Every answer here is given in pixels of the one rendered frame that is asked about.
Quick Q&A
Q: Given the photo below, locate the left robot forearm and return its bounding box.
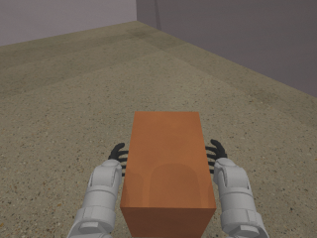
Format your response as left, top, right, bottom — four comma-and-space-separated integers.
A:
66, 159, 122, 238

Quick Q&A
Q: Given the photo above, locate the robot right hand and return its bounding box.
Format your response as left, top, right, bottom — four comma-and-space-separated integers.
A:
205, 139, 228, 174

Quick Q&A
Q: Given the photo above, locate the right robot forearm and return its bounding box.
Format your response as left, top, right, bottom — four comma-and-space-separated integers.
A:
213, 158, 269, 238

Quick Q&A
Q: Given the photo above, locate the robot left hand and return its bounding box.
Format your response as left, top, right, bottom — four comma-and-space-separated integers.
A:
108, 143, 129, 177

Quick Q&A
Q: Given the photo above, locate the carton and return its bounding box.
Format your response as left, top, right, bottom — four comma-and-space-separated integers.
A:
120, 111, 217, 238

